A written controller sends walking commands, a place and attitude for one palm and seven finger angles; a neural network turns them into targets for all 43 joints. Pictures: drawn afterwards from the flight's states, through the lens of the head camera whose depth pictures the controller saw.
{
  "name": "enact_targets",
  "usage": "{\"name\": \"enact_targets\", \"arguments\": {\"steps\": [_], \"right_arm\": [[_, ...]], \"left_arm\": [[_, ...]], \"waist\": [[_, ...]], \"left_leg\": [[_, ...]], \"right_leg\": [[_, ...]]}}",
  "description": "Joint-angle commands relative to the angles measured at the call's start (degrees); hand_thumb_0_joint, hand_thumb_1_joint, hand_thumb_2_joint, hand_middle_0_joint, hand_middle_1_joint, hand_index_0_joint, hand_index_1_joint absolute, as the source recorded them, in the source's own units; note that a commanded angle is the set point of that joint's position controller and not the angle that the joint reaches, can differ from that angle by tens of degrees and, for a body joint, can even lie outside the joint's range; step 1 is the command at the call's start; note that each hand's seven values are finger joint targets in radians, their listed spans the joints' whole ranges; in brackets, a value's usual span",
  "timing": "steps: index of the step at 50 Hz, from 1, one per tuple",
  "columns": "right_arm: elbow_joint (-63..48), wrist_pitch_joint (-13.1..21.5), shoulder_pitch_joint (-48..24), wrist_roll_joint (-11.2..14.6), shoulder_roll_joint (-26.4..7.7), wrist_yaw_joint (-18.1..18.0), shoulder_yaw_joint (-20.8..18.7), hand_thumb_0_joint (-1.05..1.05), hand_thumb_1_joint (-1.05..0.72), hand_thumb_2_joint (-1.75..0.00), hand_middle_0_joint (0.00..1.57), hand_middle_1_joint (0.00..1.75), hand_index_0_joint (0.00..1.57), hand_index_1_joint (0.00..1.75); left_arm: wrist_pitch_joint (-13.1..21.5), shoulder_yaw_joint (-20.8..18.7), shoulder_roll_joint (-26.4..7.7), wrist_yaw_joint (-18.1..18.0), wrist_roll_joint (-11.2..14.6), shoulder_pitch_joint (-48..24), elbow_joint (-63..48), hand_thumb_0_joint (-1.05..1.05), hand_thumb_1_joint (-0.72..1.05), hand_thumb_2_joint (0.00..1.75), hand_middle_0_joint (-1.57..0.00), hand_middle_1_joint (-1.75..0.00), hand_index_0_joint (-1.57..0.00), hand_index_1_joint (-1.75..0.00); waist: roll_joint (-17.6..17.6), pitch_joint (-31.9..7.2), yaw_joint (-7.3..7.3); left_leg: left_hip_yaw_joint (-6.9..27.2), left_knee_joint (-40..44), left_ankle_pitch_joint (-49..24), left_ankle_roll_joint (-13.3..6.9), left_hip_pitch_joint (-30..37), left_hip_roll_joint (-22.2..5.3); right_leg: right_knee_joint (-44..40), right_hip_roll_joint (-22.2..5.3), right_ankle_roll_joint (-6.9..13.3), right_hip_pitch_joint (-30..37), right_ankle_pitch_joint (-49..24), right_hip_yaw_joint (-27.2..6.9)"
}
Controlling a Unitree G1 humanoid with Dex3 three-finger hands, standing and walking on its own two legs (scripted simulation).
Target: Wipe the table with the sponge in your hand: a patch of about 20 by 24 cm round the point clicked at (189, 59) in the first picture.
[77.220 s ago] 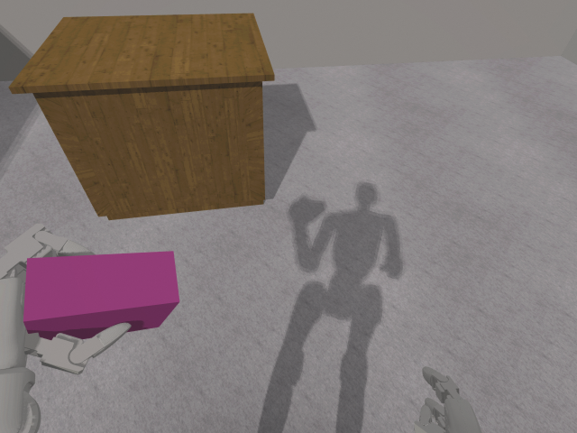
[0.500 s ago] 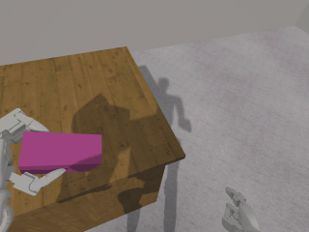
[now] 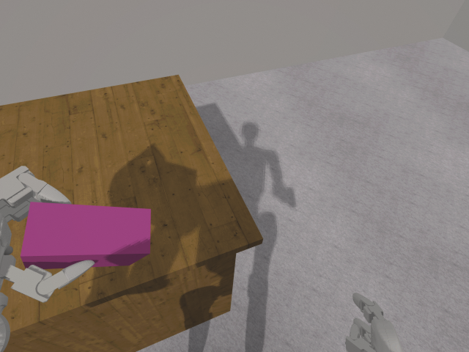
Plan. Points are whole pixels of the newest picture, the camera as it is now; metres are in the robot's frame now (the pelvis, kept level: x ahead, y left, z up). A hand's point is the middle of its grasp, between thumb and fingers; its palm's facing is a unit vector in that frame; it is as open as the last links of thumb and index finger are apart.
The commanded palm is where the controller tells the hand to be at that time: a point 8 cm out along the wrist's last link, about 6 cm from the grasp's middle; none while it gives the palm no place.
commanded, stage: come to a stop and stand still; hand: left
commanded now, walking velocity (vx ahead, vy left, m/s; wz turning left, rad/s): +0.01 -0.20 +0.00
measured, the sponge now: (106, 239) +0.23 +0.19 +0.13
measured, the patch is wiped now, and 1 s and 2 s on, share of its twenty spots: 0.00 0.00 0.00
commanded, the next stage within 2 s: look again from close up in 1.08 s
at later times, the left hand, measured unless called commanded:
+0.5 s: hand (5, 240) +0.21 +0.30 +0.15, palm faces +0.29 -0.87 -0.41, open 10.0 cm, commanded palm +0.16 +0.34 +0.18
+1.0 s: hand out of the picture +0.21 +0.36 +0.16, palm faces +0.38 -0.85 -0.38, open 10.0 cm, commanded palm +0.15 +0.39 +0.18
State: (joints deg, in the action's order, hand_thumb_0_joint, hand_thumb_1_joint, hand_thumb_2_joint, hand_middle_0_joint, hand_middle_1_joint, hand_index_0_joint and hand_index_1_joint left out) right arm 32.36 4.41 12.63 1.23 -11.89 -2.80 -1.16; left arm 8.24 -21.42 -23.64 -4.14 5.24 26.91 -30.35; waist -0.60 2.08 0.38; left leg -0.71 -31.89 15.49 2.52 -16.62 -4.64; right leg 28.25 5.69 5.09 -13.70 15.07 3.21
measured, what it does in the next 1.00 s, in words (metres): shifts its weight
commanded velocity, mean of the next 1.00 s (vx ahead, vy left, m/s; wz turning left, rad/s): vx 0.00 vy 0.00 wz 0.00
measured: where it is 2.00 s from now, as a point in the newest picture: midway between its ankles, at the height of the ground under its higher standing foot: outside the picture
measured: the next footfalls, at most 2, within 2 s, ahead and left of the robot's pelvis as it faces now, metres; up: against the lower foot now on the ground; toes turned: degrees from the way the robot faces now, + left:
none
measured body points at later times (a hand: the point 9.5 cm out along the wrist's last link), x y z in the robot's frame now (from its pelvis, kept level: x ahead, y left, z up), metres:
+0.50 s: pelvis +0.00 +0.06 +0.01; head +0.02 +0.08 +0.45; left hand +0.19 +0.34 +0.17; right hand +0.16 -0.18 -0.07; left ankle +0.01 +0.15 -0.73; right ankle +0.00 -0.06 -0.73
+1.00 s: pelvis -0.01 +0.11 +0.01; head +0.03 +0.14 +0.45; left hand +0.19 +0.40 +0.18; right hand +0.19 -0.10 -0.06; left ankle +0.01 +0.15 -0.73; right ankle +0.00 -0.06 -0.73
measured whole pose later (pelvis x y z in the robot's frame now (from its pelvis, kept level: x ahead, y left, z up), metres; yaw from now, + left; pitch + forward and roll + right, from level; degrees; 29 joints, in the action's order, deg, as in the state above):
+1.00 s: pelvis -0.01 +0.11 +0.01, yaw +0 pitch +0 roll -2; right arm 31.9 7.7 10.4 0.1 -10.0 -1.1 1.9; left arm 11.8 -20.9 -22.0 -5.4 1.7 23.1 -28.0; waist -2.2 4.5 -2.0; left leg -4.1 -26.4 12.6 -5.6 -13.8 3.2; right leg 23.0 -2.1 -1.2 -10.9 11.8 0.3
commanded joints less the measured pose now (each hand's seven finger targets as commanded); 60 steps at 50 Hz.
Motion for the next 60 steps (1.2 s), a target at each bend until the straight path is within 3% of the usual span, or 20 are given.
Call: {"name": "enact_targets", "arguments": {"steps": [1,4,6,7,8,9,10,11,13,14,15,17,19,20,24,32,39,46,54,60], "right_arm": [[-9.18,2.70,-4.03,-0.18,-7.18,-0.15,-3.06,0.00,-0.90,-0.90,0.20,0.30,0.20,0.30],[-8.97,2.58,-4.95,0.32,-6.36,0.07,-2.07,0.00,-0.90,-0.90,0.20,0.30,0.20,0.30],[-8.88,2.83,-5.61,0.27,-6.19,0.21,-1.54,0.00,-0.90,-0.90,0.20,0.30,0.20,0.30],[-2.62,7.44,5.27,-2.12,-6.25,-0.39,-3.44,0.00,-0.90,-0.90,0.20,0.30,0.20,0.30],[-4.88,7.29,-2.80,-1.99,-3.71,-0.61,-1.74,0.00,-0.90,-0.90,0.20,0.30,0.20,0.30],[-7.90,6.79,-4.41,-0.10,-6.50,-0.04,-3.02,0.00,-0.90,-0.90,0.20,0.30,0.20,0.30],[-7.64,6.55,-2.74,-0.30,-7.27,0.42,-2.82,0.00,-0.90,-0.90,0.20,0.30,0.20,0.30],[-7.94,6.16,-3.05,-0.23,-7.74,1.31,-3.04,0.00,-0.90,-0.90,0.20,0.30,0.20,0.30],[-9.01,5.92,-4.67,0.30,-6.77,2.82,-2.43,0.00,-0.90,-0.90,0.20,0.30,0.20,0.30],[-8.71,5.85,-5.43,0.76,-6.18,3.23,-1.94,0.00,-0.90,-0.90,0.20,0.30,0.20,0.30],[-8.99,5.77,-5.42,0.36,-6.67,3.11,-2.11,0.00,-0.90,-0.90,0.20,0.30,0.20,0.30],[-8.98,5.59,-6.01,-0.24,-6.67,2.24,-1.79,0.00,-0.90,-0.90,0.20,0.30,0.20,0.30],[-8.57,5.28,-6.84,-0.58,-6.87,1.03,-1.52,0.00,-0.90,-0.90,0.20,0.30,0.20,0.30],[-8.97,5.26,-6.84,-0.75,-6.70,0.63,-1.34,0.00,-0.90,-0.90,0.20,0.30,0.20,0.30],[-8.82,5.96,-7.16,-0.52,-6.26,-0.11,-0.71,0.00,-0.90,-0.90,0.20,0.30,0.20,0.30],[-7.89,7.31,-5.17,-0.90,-6.93,1.02,-1.12,0.00,-0.90,-0.90,0.20,0.30,0.20,0.30],[-8.16,6.33,-6.16,-1.09,-6.44,1.04,-0.78,0.00,-0.90,-0.90,0.20,0.30,0.20,0.30],[-8.81,5.85,-4.89,-1.16,-6.74,1.19,-1.03,0.00,-0.90,-0.90,0.20,0.30,0.20,0.30],[-8.48,5.66,-5.81,-0.81,-7.21,0.84,-1.22,0.00,-0.90,-0.90,0.20,0.30,0.20,0.30],[-8.23,5.60,-5.47,-0.96,-7.35,0.55,-1.23,0.00,-0.90,-0.90,0.20,0.30,0.20,0.30]], "left_arm": [[3.91,-7.12,-9.31,-1.14,0.81,-3.06,-11.45,0.00,0.10,1.30,-1.20,-1.60,-1.20,-1.60],[3.81,-7.09,-8.97,-2.25,0.62,-3.36,-11.19,0.00,0.10,1.30,-1.20,-1.60,-1.20,-1.60],[4.20,-6.47,-8.50,-2.77,0.33,-3.29,-11.61,0.00,0.10,1.30,-1.20,-1.60,-1.20,-1.60],[8.77,-37.56,-50.11,-1.65,-6.90,-54.29,-18.03,0.00,0.10,1.30,-1.20,-1.60,-1.20,-1.60],[7.35,-15.51,-18.57,1.39,-3.08,-28.88,8.01,0.00,0.10,1.30,-1.20,-1.60,-1.20,-1.60],[6.27,-9.46,-9.90,0.88,-0.93,-20.54,5.61,0.00,0.10,1.30,-1.20,-1.60,-1.20,-1.60],[7.18,-6.55,-9.05,1.11,-1.30,-18.19,2.20,0.00,0.10,1.30,-1.20,-1.60,-1.20,-1.60],[7.17,-5.73,-8.61,0.73,-1.36,-13.99,-0.80,0.00,0.10,1.30,-1.20,-1.60,-1.20,-1.60],[7.27,-3.24,-5.92,-0.07,-1.46,-8.38,-5.90,0.00,0.10,1.30,-1.20,-1.60,-1.20,-1.60],[7.09,-2.58,-4.83,-0.85,-1.21,-5.39,-6.24,0.00,0.10,1.30,-1.20,-1.60,-1.20,-1.60],[6.98,-4.13,-6.33,-1.34,-1.46,-4.23,-6.95,0.00,0.10,1.30,-1.20,-1.60,-1.20,-1.60],[7.16,-7.07,-8.77,-1.91,-1.34,-3.73,-7.91,0.00,0.10,1.30,-1.20,-1.60,-1.20,-1.60],[7.48,-11.15,-12.40,-2.65,-1.32,-4.33,-9.17,0.00,0.10,1.30,-1.20,-1.60,-1.20,-1.60],[7.69,-9.89,-10.49,-2.49,-1.18,-5.25,-8.68,0.00,0.10,1.30,-1.20,-1.60,-1.20,-1.60],[8.18,-9.06,-10.23,-2.60,-1.92,-10.40,-9.10,0.00,0.10,1.30,-1.20,-1.60,-1.20,-1.60],[7.34,-2.41,-4.76,-2.31,-3.36,-10.74,-10.06,0.00,0.10,1.30,-1.20,-1.60,-1.20,-1.60],[7.85,-6.19,-7.91,-2.71,-3.35,-9.75,-11.32,0.00,0.10,1.30,-1.20,-1.60,-1.20,-1.60],[7.98,-5.17,-6.69,-2.33,-2.77,-7.83,-10.89,0.00,0.10,1.30,-1.20,-1.60,-1.20,-1.60],[7.90,-5.14,-6.99,-2.91,-3.17,-8.33,-10.92,0.00,0.10,1.30,-1.20,-1.60,-1.20,-1.60],[8.32,-4.98,-6.31,-2.89,-3.23,-7.40,-9.35,0.00,0.10,1.30,-1.20,-1.60,-1.20,-1.60]], "waist": [[0.75,-8.40,-0.29],[0.02,-6.78,-0.20],[0.68,-6.84,-0.41],[-10.84,3.40,-1.90],[-5.48,-6.42,-2.16],[7.94,-11.60,-2.66],[11.66,-13.41,-2.43],[10.94,-12.74,-2.50],[2.07,-11.68,-3.07],[-0.72,-11.72,-2.77],[-4.44,-10.56,-2.79],[-6.27,-8.34,-2.46],[-2.31,-8.03,-2.08],[0.06,-7.39,-1.72],[7.90,-6.34,-1.84],[5.36,-9.36,-1.58],[8.58,-8.72,-1.71],[7.60,-9.34,-1.51],[7.30,-8.89,-1.50],[6.21,-7.62,-1.51]], "left_leg": [[1.52,0.34,-5.38,-4.14,3.58,-1.82],[0.84,-1.49,0.53,-4.06,3.59,1.27],[1.08,0.10,-1.26,-4.33,5.34,1.37],[-10.41,0.42,-1.95,-1.53,2.96,4.54],[-3.33,4.40,-8.10,-3.62,1.77,6.11],[-1.80,5.32,-12.83,-3.69,7.42,3.06],[-1.87,3.10,-14.29,-4.47,8.69,0.88],[-1.13,2.48,-13.68,-5.24,7.21,-0.13],[-1.06,1.43,-11.37,-5.02,2.88,0.95],[-0.45,2.19,-10.12,-4.60,3.16,1.55],[-0.34,2.37,-7.99,-4.29,3.67,2.08],[0.43,3.74,-4.35,-4.14,4.48,2.40],[1.75,6.99,-4.43,-4.18,6.75,1.26],[3.07,8.87,-3.26,-4.62,6.32,0.36],[5.66,13.14,-2.61,-5.64,2.83,-2.17],[5.36,11.46,-14.37,-4.05,6.99,-2.26],[6.39,13.20,-15.91,-1.20,6.76,-2.62],[6.51,12.80,-19.45,0.05,8.19,-3.06],[6.45,13.89,-12.60,0.48,6.54,-2.13],[7.04,15.70,-3.46,-1.25,2.31,-1.61]], "right_leg": [[-7.18,-10.81,-3.18,1.01,-11.71,-9.29],[-12.44,-13.80,-2.79,-1.24,-3.04,-13.88],[-13.26,-13.94,-3.02,-1.45,-2.74,-13.91],[-18.83,-6.18,-12.58,-7.43,-21.61,-8.77],[-8.25,-10.72,-6.23,3.14,-26.62,-10.97],[-2.97,-12.29,-4.43,6.18,-29.20,-13.51],[-1.87,-11.61,-6.00,5.30,-26.19,-12.64],[-1.38,-11.36,-7.69,5.87,-23.95,-11.54],[-3.88,-11.45,-8.47,8.33,-21.06,-10.95],[-4.85,-11.87,-6.96,8.34,-18.68,-10.45],[-6.94,-11.66,-6.23,6.21,-14.81,-11.01],[-9.80,-12.20,-4.48,2.11,-6.03,-11.61],[-9.58,-11.16,-3.01,0.15,-1.51,-10.01],[-8.97,-10.12,-3.28,-0.15,-0.12,-9.04],[-5.12,-8.00,-4.03,4.64,-5.22,-5.74],[-5.12,-7.96,-4.25,6.53,-11.61,-4.10],[-3.99,-6.98,-3.96,5.89,-8.27,-2.61],[-4.64,-7.17,-4.05,5.95,-7.97,-2.13],[-5.42,-7.41,-3.99,6.84,-8.02,-2.69],[-5.85,-7.25,-4.19,8.59,-7.17,-2.98]]}}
